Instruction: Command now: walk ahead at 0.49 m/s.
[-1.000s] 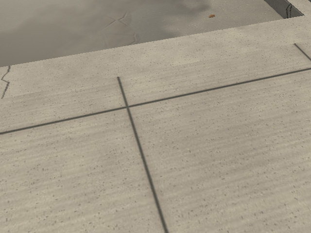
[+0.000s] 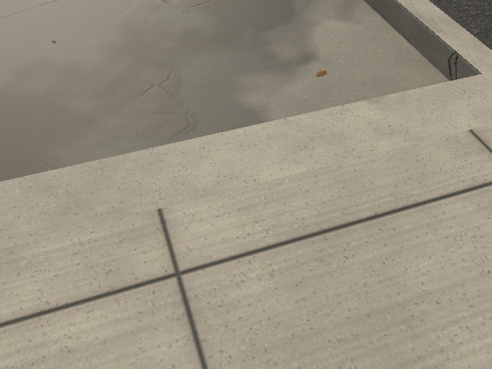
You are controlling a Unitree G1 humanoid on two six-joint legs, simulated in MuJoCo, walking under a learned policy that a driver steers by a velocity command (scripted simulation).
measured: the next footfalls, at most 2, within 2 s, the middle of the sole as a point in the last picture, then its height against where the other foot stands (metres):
right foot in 0.30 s outside the picture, level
left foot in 0.84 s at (193, 359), level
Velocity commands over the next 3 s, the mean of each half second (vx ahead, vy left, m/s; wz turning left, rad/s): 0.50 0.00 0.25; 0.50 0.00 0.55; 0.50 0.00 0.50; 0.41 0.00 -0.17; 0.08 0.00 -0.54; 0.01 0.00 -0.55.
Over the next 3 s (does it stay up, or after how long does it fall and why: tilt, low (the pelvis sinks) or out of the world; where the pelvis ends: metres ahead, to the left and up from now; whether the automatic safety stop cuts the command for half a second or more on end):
stays up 0.94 0.37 0.00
